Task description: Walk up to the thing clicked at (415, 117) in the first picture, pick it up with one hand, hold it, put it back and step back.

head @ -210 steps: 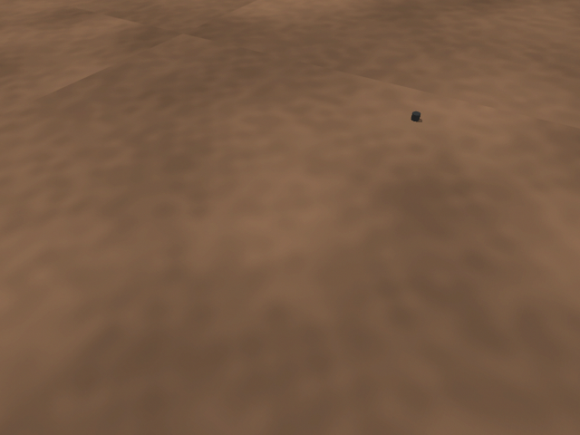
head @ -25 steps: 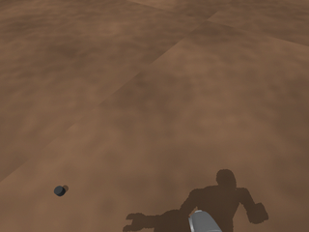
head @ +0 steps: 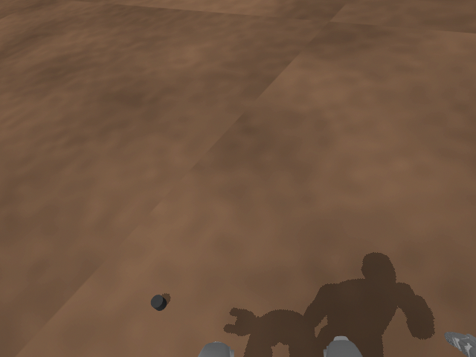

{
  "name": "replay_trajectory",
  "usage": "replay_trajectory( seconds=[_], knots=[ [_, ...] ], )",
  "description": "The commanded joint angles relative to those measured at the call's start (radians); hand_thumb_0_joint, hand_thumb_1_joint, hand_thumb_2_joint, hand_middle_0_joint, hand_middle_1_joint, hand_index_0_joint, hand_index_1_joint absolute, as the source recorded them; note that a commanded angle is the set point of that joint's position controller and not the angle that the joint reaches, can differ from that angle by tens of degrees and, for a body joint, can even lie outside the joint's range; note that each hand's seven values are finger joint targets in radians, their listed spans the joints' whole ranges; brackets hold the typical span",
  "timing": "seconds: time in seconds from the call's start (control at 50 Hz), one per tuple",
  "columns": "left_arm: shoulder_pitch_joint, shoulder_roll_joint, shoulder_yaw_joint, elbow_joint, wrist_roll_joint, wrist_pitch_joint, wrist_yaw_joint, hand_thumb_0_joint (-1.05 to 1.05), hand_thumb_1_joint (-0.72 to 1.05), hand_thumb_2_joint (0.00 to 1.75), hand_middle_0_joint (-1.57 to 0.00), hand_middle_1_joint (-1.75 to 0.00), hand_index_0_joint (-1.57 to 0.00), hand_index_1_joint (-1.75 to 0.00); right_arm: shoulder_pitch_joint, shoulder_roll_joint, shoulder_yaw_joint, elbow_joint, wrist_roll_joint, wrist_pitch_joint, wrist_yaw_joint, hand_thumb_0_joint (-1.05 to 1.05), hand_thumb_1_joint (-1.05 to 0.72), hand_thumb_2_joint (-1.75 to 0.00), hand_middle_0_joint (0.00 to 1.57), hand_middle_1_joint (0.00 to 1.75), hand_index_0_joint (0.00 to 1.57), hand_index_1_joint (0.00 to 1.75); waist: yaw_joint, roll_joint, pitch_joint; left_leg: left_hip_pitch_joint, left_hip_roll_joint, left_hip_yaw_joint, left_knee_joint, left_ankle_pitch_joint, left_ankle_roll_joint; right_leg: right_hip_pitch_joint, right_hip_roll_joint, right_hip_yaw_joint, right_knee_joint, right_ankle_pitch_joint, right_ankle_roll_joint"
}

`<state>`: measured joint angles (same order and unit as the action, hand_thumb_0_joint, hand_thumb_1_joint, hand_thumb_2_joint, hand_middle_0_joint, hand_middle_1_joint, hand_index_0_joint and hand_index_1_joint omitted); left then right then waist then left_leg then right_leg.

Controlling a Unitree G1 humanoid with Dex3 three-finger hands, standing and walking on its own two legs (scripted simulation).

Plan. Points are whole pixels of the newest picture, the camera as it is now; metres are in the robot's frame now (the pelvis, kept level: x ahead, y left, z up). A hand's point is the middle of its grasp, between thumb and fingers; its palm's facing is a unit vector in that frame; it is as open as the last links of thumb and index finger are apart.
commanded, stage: walk up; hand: left
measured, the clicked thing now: (158, 302) +0.47 +0.50 -0.71
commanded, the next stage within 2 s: none
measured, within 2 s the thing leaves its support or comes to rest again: neither
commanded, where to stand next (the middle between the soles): +0.04 +0.36 m, yaw -13 degrees
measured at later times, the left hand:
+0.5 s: hand out of the picture +0.03 +0.49 -0.11, palm faces -0.13 -0.83 -0.55, open 7.4 cm
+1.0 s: hand out of the picture +0.03 +0.74 -0.13, palm faces -0.16 -0.86 -0.49, open 7.4 cm
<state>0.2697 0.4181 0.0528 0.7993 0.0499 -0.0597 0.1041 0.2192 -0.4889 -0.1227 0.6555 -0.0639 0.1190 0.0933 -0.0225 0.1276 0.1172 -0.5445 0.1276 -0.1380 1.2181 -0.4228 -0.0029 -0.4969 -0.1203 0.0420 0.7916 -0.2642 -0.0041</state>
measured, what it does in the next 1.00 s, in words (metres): steps to the left: left foot, then right foot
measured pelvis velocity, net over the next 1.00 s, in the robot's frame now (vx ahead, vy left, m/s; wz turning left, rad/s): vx -0.09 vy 0.44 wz -0.16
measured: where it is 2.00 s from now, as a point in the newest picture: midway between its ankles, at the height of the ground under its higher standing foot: outside the picture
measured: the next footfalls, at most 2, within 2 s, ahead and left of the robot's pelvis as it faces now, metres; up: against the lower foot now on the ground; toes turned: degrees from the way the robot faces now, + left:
left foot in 0.08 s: +0.03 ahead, +0.26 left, +0.00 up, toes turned -1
right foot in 0.38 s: +0.04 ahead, +0.09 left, +0.00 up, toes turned -9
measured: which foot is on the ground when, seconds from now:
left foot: up 0.00-0.06, down 0.08-0.40, up 0.42-0.76, down 0.78-1.00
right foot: down 0.00-0.12, up 0.14-0.36, down 0.38-0.80, up 0.82-1.00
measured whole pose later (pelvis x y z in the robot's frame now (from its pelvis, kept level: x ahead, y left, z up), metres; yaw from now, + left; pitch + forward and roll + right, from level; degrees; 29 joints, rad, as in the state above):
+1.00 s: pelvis -0.09 +0.44 +0.01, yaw -9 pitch -2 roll -1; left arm 0.26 0.47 0.09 0.97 0.02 -0.02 0.06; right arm 0.34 -0.36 -0.05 0.87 -0.03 0.04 0.03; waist -0.05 -0.02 0.09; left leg -0.33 0.03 0.05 0.81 -0.44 0.02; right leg -0.62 0.05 0.08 1.23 -0.36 -0.01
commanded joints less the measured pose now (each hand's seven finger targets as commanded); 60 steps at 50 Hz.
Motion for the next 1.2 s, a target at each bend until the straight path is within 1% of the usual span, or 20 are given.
replay_trajectory(
  seconds=[0.0, 0.06, 0.08, 0.1, 0.14, 0.2, 0.3, 0.34, 0.36, 0.38, 0.42, 0.52, 0.68, 0.74, 0.78, 0.82, 0.88, 1.0, 1.1, 1.18],
  knots=[
    [-0.028, 0.426, 0.149, -0.061, 0.015, -0.011, 0.018, 0.0, 0.9, 0.9, -0.2, -0.3, -0.2, -0.3, 0.077, -0.145, -0.068, -0.061, -0.001, -0.009, 0.002, 0.0, -0.9, -0.9, 0.2, 0.3, 0.2, 0.3, -0.006, -0.402, -0.067, 0.137, -0.018, 0.141, -0.195, -0.045, 0.015, -0.116, -0.081, 0.142, -0.299, -0.31, -0.165],
    [-0.072, 0.369, 0.13, -0.058, 0.011, -0.001, 0.022, 0.0, 0.9, 0.9, -0.2, -0.3, -0.2, -0.3, 0.28, -0.17, -0.093, 0.018, -0.007, -0.023, -0.011, 0.0, -0.9, -0.9, 0.2, 0.3, 0.2, 0.3, -0.113, -0.214, -0.176, 0.373, -0.087, 0.208, -0.481, -0.053, 0.024, -0.177, -0.028, 0.052, -0.04, -0.246, -0.101],
    [-0.08, 0.281, 0.105, -0.054, 0.002, 0.006, 0.03, 0.0, 0.9, 0.9, -0.2, -0.3, -0.2, -0.3, 0.36, -0.197, -0.102, 0.034, -0.03, -0.033, -0.02, 0.0, -0.9, -0.9, 0.2, 0.3, 0.2, 0.3, -0.181, 0.001, -0.117, 0.382, -0.068, 0.08, -0.629, -0.091, 0.033, -0.311, 0.105, 0.008, 0.266, -0.269, -0.062],
    [-0.058, 0.176, 0.073, -0.074, -0.02, 0.011, 0.042, 0.0, 0.9, 0.9, -0.2, -0.3, -0.2, -0.3, 0.261, -0.297, -0.105, -0.006, -0.034, -0.046, -0.032, 0.0, -0.9, -0.9, 0.2, 0.3, 0.2, 0.3, -0.126, 0.297, -0.054, 0.25, 0.168, -0.334, -0.793, -0.031, 0.103, -0.485, 0.271, -0.06, 0.527, -0.431, -0.022],
    [-0.098, 0.274, 0.078, -0.052, -0.015, -0.008, 0.06, 0.0, 0.9, 0.9, -0.2, -0.3, -0.2, -0.3, -0.029, -0.364, -0.1, -0.063, 0.003, -0.054, -0.05, 0.0, -0.9, -0.9, 0.2, 0.3, 0.2, 0.3, -0.054, 0.269, 0.033, -0.032, 0.309, -0.578, -0.958, -0.212, 0.304, -0.316, 0.149, 0.015, 0.611, -0.333, -0.057],
    [0.074, 0.289, 0.1, 0.061, -0.067, -0.003, 0.03, 0.0, 0.9, 0.9, -0.2, -0.3, -0.2, -0.3, -0.086, -0.184, -0.057, -0.086, -0.022, -0.062, -0.063, 0.0, -0.9, -0.9, 0.2, 0.3, 0.2, 0.3, 0.003, 0.072, 0.015, 0.057, 0.08, -0.133, -0.717, 0.056, 0.199, -0.223, 0.158, -0.022, 0.559, -0.203, -0.041],
    [0.114, 0.217, 0.078, 0.035, -0.082, -0.023, 0.024, 0.0, 0.9, 0.9, -0.2, -0.3, -0.2, -0.3, 0.02, -0.152, -0.042, -0.075, -0.027, -0.05, -0.056, 0.0, -0.9, -0.9, 0.2, 0.3, 0.2, 0.3, -0.016, 0.18, -0.127, 0.331, 0.068, -0.039, -0.53, 0.612, 0.23, -0.041, 0.113, -0.102, 0.035, -0.176, -0.029],
    [0.293, 0.238, 0.09, 0.082, -0.069, -0.03, 0.038, 0.0, 0.9, 0.9, -0.2, -0.3, -0.2, -0.3, -0.035, -0.112, -0.024, -0.106, -0.008, -0.037, -0.049, 0.0, -0.9, -0.9, 0.2, 0.3, 0.2, 0.3, 0.09, 0.042, -0.189, 0.218, -0.006, 0.051, -0.335, 0.558, 0.147, 0.278, 0.088, -0.056, -0.338, 0.131, -0.045],
    [0.328, 0.311, 0.115, 0.084, -0.05, -0.032, 0.049, 0.0, 0.9, 0.9, -0.2, -0.3, -0.2, -0.3, 0.024, -0.06, -0.01, -0.093, 0.012, -0.033, -0.048, 0.0, -0.9, -0.9, 0.2, 0.3, 0.2, 0.3, 0.109, -0.125, -0.218, 0.023, -0.062, 0.04, -0.173, 0.29, 0.089, 0.493, -0.005, 0.158, -0.35, 0.237, -0.032],
    [0.292, 0.367, 0.129, 0.044, -0.035, -0.027, 0.056, 0.0, 0.9, 0.9, -0.2, -0.3, -0.2, -0.3, 0.118, -0.034, -0.001, -0.089, 0.009, -0.028, -0.05, 0.0, -0.9, -0.9, 0.2, 0.3, 0.2, 0.3, 0.047, -0.243, -0.262, -0.199, -0.109, 0.031, -0.052, -0.17, 0.036, 0.639, -0.234, 0.485, -0.277, 0.302, -0.08],
    [0.124, 0.379, 0.126, -0.023, -0.027, -0.015, 0.06, 0.0, 0.9, 0.9, -0.2, -0.3, -0.2, -0.3, 0.139, -0.123, -0.04, -0.074, -0.008, -0.007, -0.076, 0.0, -0.9, -0.9, 0.2, 0.3, 0.2, 0.3, 0.009, -0.141, -0.242, -0.211, -0.083, -0.053, 0.065, -0.192, 0.031, 0.461, -0.37, 0.585, -0.334, 0.214, -0.214],
    [0.045, 0.303, 0.115, -0.04, -0.026, -0.026, 0.036, 0.0, 0.9, 0.9, -0.2, -0.3, -0.2, -0.3, 0.104, -0.165, -0.066, -0.034, -0.006, -0.007, -0.044, 0.0, -0.9, -0.9, 0.2, 0.3, 0.2, 0.3, 0.0, -0.2, -0.064, -0.109, -0.105, -0.067, 0.177, 0.011, 0.004, 0.097, -0.157, 0.267, -0.347, -0.198, -0.185],
    [0.03, 0.402, 0.152, -0.018, -0.002, -0.01, 0.023, 0.0, 0.9, 0.9, -0.2, -0.3, -0.2, -0.3, 0.058, -0.15, -0.063, -0.031, -0.001, 0.0, -0.012, 0.0, -0.9, -0.9, 0.2, 0.3, 0.2, 0.3, 0.024, -0.422, -0.058, 0.056, -0.029, 0.109, -0.152, -0.113, -0.013, -0.016, -0.096, 0.182, -0.31, -0.351, -0.168],
    [-0.084, 0.373, 0.141, -0.02, 0.007, 0.01, 0.016, 0.0, 0.9, 0.9, -0.2, -0.3, -0.2, -0.3, 0.283, -0.17, -0.087, 0.071, 0.016, -0.016, -0.02, 0.0, -0.9, -0.9, 0.2, 0.3, 0.2, 0.3, -0.094, -0.315, -0.154, 0.409, -0.063, 0.183, -0.486, -0.091, 0.021, -0.171, -0.059, 0.101, -0.123, -0.358, -0.105],
    [-0.022, 0.173, 0.081, 0.003, -0.009, 0.033, 0.025, 0.0, 0.9, 0.9, -0.2, -0.3, -0.2, -0.3, 0.345, -0.222, -0.091, 0.101, -0.015, -0.032, -0.039, 0.0, -0.9, -0.9, 0.2, 0.3, 0.2, 0.3, -0.13, 0.154, -0.042, 0.303, -0.005, -0.103, -0.737, -0.402, 0.026, -0.413, 0.197, -0.014, 0.438, -0.432, -0.049],
    [-0.137, 0.251, 0.086, -0.024, -0.006, 0.012, 0.047, 0.0, 0.9, 0.9, -0.2, -0.3, -0.2, -0.3, 0.012, -0.37, -0.086, 0.032, 0.019, -0.05, -0.051, 0.0, -0.9, -0.9, 0.2, 0.3, 0.2, 0.3, -0.039, 0.227, 0.147, -0.127, 0.292, -0.672, -1.133, -0.721, 0.192, -0.332, 0.147, 0.094, 0.588, -0.297, -0.052],
    [0.001, 0.272, 0.098, 0.103, -0.05, 0.013, 0.003, 0.0, 0.9, 0.9, -0.2, -0.3, -0.2, -0.3, -0.072, -0.228, -0.039, 0.031, 0.009, -0.096, -0.081, 0.0, -0.9, -0.9, 0.2, 0.3, 0.2, 0.3, 0.038, -0.007, 0.123, 0.035, 0.125, -0.321, -0.893, -0.407, 0.088, -0.308, 0.128, 0.128, 0.528, -0.119, -0.026],
    [-0.004, 0.227, 0.083, 0.101, -0.032, 0.038, -0.075, 0.0, 0.9, 0.9, -0.2, -0.3, -0.2, -0.3, 0.115, -0.202, -0.025, 0.165, 0.038, -0.182, -0.12, 0.0, -0.9, -0.9, 0.2, 0.3, 0.2, 0.3, -0.005, -0.049, -0.02, 0.448, 0.167, -0.264, -0.862, -0.106, 0.062, -0.292, 0.126, 0.191, 0.333, -0.05, -0.002],
    [-0.067, 0.189, 0.064, 0.059, -0.032, 0.055, -0.094, 0.0, 0.9, 0.9, -0.2, -0.3, -0.2, -0.3, 0.24, -0.149, -0.015, 0.213, 0.049, -0.208, -0.146, 0.0, -0.9, -0.9, 0.2, 0.3, 0.2, 0.3, -0.045, 0.014, -0.096, 0.675, 0.15, -0.109, -0.808, 0.599, -0.031, -0.282, 0.149, 0.164, 0.281, -0.043, 0.003],
    [-0.07, 0.16, 0.045, 0.068, -0.042, 0.069, -0.099, 0.0, 0.9, 0.9, -0.2, -0.3, -0.2, -0.3, 0.21, -0.139, -0.015, 0.202, 0.044, -0.207, -0.152, 0.0, -0.9, -0.9, 0.2, 0.3, 0.2, 0.3, -0.034, 0.043, -0.066, 0.623, 0.134, -0.012, -0.837, 0.731, -0.025, -0.215, 0.152, 0.123, 0.273, -0.024, -0.005]
  ],
)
